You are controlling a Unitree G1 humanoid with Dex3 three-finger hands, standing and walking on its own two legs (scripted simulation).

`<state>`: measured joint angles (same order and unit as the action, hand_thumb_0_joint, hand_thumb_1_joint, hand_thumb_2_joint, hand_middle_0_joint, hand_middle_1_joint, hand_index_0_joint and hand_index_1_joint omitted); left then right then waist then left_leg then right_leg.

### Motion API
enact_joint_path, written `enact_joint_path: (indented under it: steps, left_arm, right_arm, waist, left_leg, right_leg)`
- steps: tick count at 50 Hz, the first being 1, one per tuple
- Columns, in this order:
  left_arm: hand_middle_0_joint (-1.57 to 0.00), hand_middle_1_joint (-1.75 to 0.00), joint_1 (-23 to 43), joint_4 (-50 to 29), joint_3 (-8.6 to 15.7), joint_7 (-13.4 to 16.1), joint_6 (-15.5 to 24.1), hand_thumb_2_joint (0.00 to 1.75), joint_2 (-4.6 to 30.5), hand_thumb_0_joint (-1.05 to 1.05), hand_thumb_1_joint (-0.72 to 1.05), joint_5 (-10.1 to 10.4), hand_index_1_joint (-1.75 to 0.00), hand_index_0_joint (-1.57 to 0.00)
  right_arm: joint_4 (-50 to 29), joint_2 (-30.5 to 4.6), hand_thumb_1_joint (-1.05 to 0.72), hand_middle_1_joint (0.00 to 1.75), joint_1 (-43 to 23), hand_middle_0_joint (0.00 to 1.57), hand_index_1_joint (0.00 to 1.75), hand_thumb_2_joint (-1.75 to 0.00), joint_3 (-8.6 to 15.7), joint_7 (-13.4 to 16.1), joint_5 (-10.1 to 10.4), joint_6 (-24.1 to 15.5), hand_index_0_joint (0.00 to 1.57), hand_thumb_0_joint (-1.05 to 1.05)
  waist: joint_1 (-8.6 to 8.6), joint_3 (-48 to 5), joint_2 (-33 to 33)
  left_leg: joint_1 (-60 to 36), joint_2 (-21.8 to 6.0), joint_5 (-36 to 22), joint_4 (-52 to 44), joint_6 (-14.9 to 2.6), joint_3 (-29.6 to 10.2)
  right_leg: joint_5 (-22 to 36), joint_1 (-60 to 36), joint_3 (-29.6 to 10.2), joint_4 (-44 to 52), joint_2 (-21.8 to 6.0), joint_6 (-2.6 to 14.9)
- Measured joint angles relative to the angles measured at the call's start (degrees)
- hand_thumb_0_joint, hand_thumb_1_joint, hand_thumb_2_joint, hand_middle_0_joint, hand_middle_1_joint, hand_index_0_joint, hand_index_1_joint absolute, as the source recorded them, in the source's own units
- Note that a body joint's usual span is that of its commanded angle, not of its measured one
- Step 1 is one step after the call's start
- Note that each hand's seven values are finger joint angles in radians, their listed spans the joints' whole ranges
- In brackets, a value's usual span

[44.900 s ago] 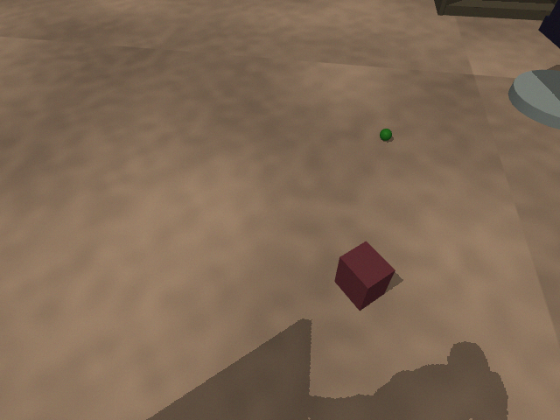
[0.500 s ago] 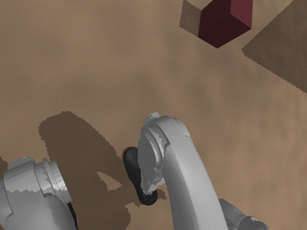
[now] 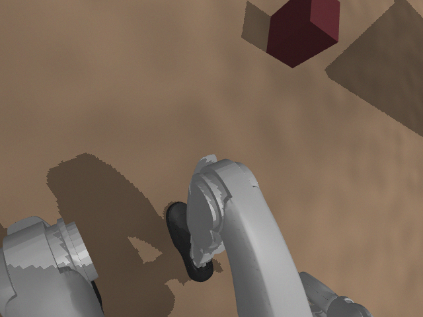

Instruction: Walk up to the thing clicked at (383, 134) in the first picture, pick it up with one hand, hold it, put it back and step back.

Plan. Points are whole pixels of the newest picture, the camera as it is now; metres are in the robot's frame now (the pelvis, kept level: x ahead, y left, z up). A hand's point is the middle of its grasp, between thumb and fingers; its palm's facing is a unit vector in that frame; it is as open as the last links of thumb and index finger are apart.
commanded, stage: open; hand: left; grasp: from above
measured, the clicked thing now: out of the picture +0.46 +0.33 -0.27
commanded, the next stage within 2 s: withdraw in 0.50 s
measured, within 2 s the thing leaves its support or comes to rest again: neither
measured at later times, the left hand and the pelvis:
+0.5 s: hand out of the picture +0.44 +0.32 -0.25, palm faces -0.44 -0.16 -0.89, open 13.6 cm; pelvis +0.00 +0.00 +0.00, yaw +0 degrees
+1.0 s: hand out of the picture +0.46 +0.36 -0.15, palm faces -0.33 -0.09 -0.94, open 14.0 cm; pelvis +0.01 +0.00 +0.02, yaw +3 degrees
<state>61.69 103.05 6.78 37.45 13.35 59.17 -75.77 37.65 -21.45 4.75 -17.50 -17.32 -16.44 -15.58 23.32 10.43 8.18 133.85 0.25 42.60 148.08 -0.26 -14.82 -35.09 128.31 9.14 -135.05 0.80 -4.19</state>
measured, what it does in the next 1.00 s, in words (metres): stands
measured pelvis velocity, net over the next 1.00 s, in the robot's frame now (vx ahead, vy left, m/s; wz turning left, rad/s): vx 0.01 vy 0.00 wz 0.04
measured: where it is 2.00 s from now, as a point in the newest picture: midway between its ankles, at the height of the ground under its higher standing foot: (147, 288)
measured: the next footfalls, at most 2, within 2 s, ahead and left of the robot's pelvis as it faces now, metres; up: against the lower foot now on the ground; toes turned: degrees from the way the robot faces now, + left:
none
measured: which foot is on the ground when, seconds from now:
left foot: down 0.00-1.00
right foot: down 0.00-1.00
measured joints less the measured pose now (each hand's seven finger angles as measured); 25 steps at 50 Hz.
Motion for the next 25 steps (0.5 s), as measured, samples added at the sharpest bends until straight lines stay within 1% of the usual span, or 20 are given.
enact_joint_path:
  steps: [7, 12, 16, 20, 25]
  left_arm:
    - [-0.21, -0.96, 0.01, -0.04, 0.11, -0.75, 0.22, 0.86, 0.53, 0.00, -0.33, 0.71, -0.94, -0.23]
    - [-0.16, -1.01, -0.06, -0.80, -0.62, -1.01, 0.65, 0.90, 0.45, 0.00, -0.39, 0.73, -0.99, -0.17]
    - [-0.13, -1.04, -0.06, -0.97, -0.51, -0.60, 1.01, 0.93, 0.55, 0.00, -0.42, 0.25, -1.02, -0.14]
    - [-0.11, -1.07, 0.02, -0.62, -0.81, -0.48, 0.81, 0.95, 0.72, 0.00, -0.43, 0.37, -1.04, -0.12]
    - [-0.10, -1.08, 0.06, -1.07, -0.10, -0.32, 0.57, 0.95, 0.81, 0.00, -0.44, 0.45, -1.06, -0.11]
  right_arm:
    - [-0.52, 0.27, -0.90, 0.31, 0.27, 0.20, 0.30, -0.90, -0.22, 0.41, 0.20, 0.20, 0.20, 0.00]
    - [-0.51, 0.41, -0.90, 0.31, 0.69, 0.20, 0.30, -0.90, -0.56, 0.55, 0.34, 0.36, 0.20, 0.00]
    - [-0.61, 0.51, -0.90, 0.31, 0.82, 0.20, 0.30, -0.90, -0.86, 0.53, 0.24, 0.54, 0.20, 0.00]
    - [-0.94, 0.39, -0.90, 0.31, 0.61, 0.20, 0.30, -0.90, -0.86, 0.57, 0.26, 0.34, 0.20, 0.00]
    - [-1.35, 0.10, -0.90, 0.31, 0.56, 0.20, 0.30, -0.90, -0.76, 0.58, 0.39, 0.20, 0.20, 0.00]
  waist:
    - [0.05, 0.44, -0.07]
    - [-0.13, 0.46, 0.08]
    - [-0.15, 0.32, 0.19]
    - [0.08, 0.66, 0.16]
    - [0.13, 0.88, 0.24]
  left_leg:
    - [0.12, -0.04, -0.33, -0.26, -0.22, 0.13]
    - [0.00, -0.10, -0.25, -0.47, -0.18, 0.16]
    - [-0.15, -0.08, -0.10, -0.53, 0.02, -0.06]
    - [-0.32, -0.06, -0.08, -0.58, 0.01, -0.11]
    - [-0.35, -0.19, -0.18, -0.80, 0.04, -0.11]
  right_leg:
    - [0.25, -0.02, -0.06, 0.33, 0.04, -0.10]
    - [0.21, -0.10, -0.05, 0.52, 0.05, 0.01]
    - [0.16, -0.18, 0.11, 0.61, 0.05, 0.08]
    - [0.12, -0.39, 0.16, 0.69, 0.04, -0.03]
    - [0.33, -0.32, 0.16, 0.92, 0.13, -0.03]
